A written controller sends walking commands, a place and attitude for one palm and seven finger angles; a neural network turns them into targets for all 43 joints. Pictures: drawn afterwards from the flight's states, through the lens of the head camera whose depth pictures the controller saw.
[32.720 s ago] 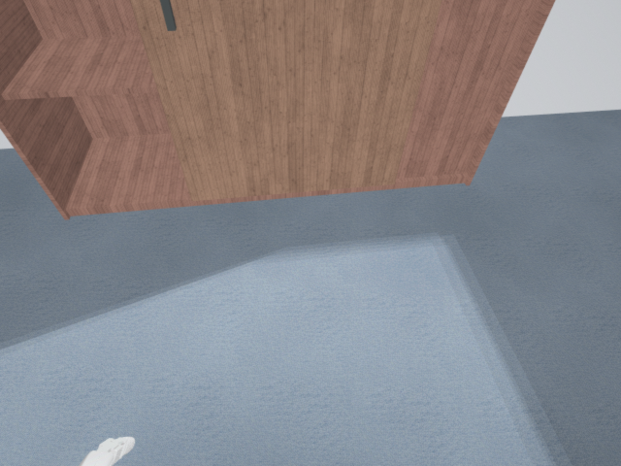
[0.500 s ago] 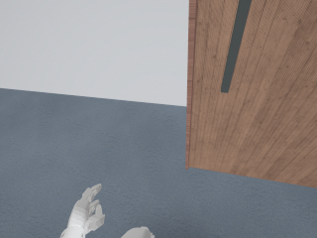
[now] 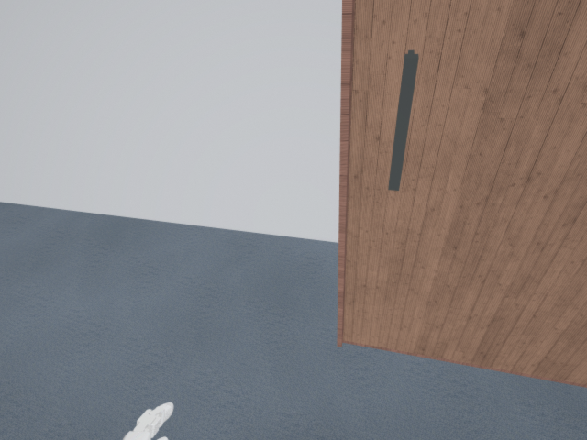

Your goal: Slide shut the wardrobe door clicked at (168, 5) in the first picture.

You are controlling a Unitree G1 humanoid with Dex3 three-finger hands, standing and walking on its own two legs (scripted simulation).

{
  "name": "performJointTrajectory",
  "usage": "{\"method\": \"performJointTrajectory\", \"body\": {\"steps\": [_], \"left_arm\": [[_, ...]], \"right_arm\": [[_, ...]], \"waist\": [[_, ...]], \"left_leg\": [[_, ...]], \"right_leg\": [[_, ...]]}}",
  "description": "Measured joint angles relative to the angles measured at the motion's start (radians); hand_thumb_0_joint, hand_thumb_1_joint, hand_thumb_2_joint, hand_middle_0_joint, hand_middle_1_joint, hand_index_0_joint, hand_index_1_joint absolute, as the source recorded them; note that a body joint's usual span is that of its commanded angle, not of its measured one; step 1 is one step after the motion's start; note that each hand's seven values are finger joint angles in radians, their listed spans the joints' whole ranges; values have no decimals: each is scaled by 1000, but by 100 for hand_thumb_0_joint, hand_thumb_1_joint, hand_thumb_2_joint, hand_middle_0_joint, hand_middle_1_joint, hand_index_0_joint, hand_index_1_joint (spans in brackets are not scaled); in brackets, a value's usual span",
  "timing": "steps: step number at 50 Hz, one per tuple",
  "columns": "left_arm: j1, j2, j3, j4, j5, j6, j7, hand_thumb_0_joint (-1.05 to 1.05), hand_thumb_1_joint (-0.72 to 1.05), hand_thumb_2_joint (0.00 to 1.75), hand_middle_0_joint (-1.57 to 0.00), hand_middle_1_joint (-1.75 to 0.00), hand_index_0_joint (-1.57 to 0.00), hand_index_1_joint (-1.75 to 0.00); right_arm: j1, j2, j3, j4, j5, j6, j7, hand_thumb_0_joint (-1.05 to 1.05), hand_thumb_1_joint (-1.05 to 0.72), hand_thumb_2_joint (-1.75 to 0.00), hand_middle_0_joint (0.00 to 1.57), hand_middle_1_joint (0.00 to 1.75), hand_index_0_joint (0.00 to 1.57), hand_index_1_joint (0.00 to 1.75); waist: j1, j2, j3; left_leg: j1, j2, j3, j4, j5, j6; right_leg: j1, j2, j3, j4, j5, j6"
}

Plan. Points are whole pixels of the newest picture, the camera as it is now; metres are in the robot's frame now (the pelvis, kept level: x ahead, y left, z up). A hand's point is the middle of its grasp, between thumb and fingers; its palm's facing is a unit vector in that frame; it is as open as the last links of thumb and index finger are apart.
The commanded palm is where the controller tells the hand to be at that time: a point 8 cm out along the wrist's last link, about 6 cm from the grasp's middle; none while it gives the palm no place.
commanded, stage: stop stepping back and stand still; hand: right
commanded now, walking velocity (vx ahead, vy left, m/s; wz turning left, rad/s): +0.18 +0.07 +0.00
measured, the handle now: (401, 125) +0.67 -0.15 +0.15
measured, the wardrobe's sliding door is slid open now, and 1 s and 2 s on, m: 0.00 0.00 0.00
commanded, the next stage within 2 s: let the arm hang, fingers relaxed in 0.44 s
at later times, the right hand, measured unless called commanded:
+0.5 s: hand out of the picture +0.19 -0.28 +0.18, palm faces +0.46 +0.76 -0.45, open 7.4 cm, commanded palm +0.13 -0.32 +0.18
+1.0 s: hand out of the picture -0.02 -0.22 -0.18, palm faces +0.06 +0.98 -0.20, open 7.0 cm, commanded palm none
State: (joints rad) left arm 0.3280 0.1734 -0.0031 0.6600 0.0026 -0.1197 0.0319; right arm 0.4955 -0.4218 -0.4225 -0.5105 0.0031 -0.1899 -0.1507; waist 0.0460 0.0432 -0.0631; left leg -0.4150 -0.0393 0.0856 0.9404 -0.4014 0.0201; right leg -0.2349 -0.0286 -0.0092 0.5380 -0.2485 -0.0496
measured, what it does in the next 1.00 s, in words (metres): steps on the spot: left foot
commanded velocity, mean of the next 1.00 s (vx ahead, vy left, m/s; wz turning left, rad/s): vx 0.01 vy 0.00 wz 0.00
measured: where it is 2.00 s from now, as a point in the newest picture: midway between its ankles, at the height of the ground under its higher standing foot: outside the picture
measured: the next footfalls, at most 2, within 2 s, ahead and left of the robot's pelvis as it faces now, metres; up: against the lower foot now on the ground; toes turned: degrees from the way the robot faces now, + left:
left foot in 0.12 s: +0.05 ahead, +0.10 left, +0.00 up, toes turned -3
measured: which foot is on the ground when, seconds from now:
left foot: up 0.00-0.10, down 0.12-1.00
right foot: down 0.00-1.00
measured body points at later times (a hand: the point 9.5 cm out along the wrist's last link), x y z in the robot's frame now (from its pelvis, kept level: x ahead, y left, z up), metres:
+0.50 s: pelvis -0.01 -0.01 -0.01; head -0.02 -0.03 +0.44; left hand +0.15 +0.21 -0.09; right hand +0.16 -0.32 +0.20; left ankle +0.01 +0.09 -0.74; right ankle +0.02 -0.12 -0.73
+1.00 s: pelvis +0.01 -0.03 +0.00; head +0.04 -0.05 +0.45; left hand +0.04 +0.20 -0.15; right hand -0.02 -0.27 -0.16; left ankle +0.01 +0.10 -0.74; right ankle +0.01 -0.12 -0.74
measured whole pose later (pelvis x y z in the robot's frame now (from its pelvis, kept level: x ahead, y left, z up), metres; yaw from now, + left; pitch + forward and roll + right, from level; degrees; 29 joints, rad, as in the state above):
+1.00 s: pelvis +0.01 -0.03 +0.00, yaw -3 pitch +0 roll +1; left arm 0.27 0.17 -0.01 1.01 0.02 0.02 0.02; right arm 0.30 -0.21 0.00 1.05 -0.01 0.03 -0.02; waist -0.01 0.02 0.07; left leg -0.20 0.00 0.01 0.43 -0.23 -0.01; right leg -0.24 0.03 0.01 0.49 -0.25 -0.04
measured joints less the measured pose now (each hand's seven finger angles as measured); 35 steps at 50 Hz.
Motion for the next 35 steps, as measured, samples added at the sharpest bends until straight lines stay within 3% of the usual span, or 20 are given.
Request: {"method": "performJointTrajectory", "body": {"steps": [4,6,7,10,12,14,18,20,22,26,28,30,32,35], "left_arm": [[24,-1,-12,-20,4,30,9,1,90,90,-21,-30,-20,-30],[17,2,-16,-33,2,40,12,1,90,90,-21,-30,-21,-30],[-3,13,-13,-26,0,46,13,1,90,90,-21,-30,-21,-30],[-38,23,-3,28,-4,54,13,1,90,90,-21,-30,-21,-30],[-46,19,-6,33,-1,53,20,1,90,90,-21,-30,-21,-30],[-48,29,-8,9,4,36,31,1,90,90,-21,-30,-21,-30],[-84,2,-1,-4,13,1,41,1,90,90,-21,-30,-21,-30],[-82,-8,-9,-18,13,-10,31,1,90,90,-20,-29,-20,-30],[-75,-10,-18,-36,10,-11,18,1,90,90,-20,-29,-20,-30],[-68,7,-12,-28,1,9,5,1,90,90,-21,-30,-21,-30],[-65,26,-1,-1,-1,-2,-10,1,90,90,-21,-30,-21,-30],[-75,68,17,46,3,11,-36,1,90,90,-21,-30,-21,-30],[-101,94,21,91,15,53,-37,1,90,90,-21,-30,-21,-30],[-128,88,2,127,32,85,-31,1,90,90,-21,-30,-20,-30]], "right_arm": [[37,-21,-16,29,3,2,5,1,-89,-90,21,30,21,30],[17,-39,-22,47,5,11,9,1,-89,-90,21,30,21,30],[-7,-26,-12,57,9,15,13,1,-89,-90,21,30,21,30],[-47,28,26,65,18,28,15,1,-89,-90,21,30,21,30],[-37,53,32,37,18,30,7,1,-89,-90,21,30,21,30],[-28,66,38,0,17,22,-4,1,-89,-90,21,30,21,30],[-44,31,11,7,10,-4,-9,1,-89,-90,21,30,21,30],[-41,6,-8,16,5,-12,-4,1,-89,-90,21,30,21,30],[-19,-17,-28,13,4,-25,-1,1,-89,-90,21,30,21,30],[27,0,-20,12,15,-37,7,1,-89,-90,21,30,21,30],[16,16,13,62,-1,-39,19,1,-89,-90,21,30,21,30],[-69,35,105,257,-27,17,65,0,-89,-90,21,30,21,30],[-154,77,190,514,-34,114,96,0,-90,-90,20,30,20,30],[-240,133,288,890,-34,228,121,0,-91,-90,20,30,20,30]], "waist": [[-22,-47,-13],[-40,-35,-8],[-51,-51,12],[-66,-55,32],[-68,-22,27],[-56,-15,28],[-37,23,71],[-25,14,75],[-23,0,73],[-40,-35,58],[-49,-42,45],[-55,-71,20],[-53,-84,6],[-33,-55,31]], "left_leg": [[166,-4,45,-319,-20,18],[217,12,10,-438,31,55],[199,10,14,-419,126,52],[185,12,20,-360,119,28],[177,26,7,-343,95,20],[155,34,8,-298,66,11],[123,33,-53,-185,-42,-4],[149,21,-49,-262,-12,-10],[183,15,-43,-380,103,-3],[188,4,-41,-425,144,7],[178,14,-40,-422,133,-1],[130,35,-27,-357,98,-18],[86,61,-31,-286,60,-33],[69,81,-85,-231,31,-32]], "right_leg": [[-24,-13,-3,7,-17,9],[-100,8,-15,133,-104,8],[-144,3,-6,245,-129,12],[-199,-1,11,430,-157,20],[-162,-11,-2,350,-141,14],[-87,-21,5,155,-117,8],[-64,14,-14,117,-43,29],[-51,18,-2,76,-19,33],[-59,17,5,69,-14,36],[-92,18,18,147,-74,31],[-93,21,12,136,-17,29],[-108,38,19,131,-43,20],[-125,64,15,145,-99,1],[-117,98,0,141,-86,-14]]}}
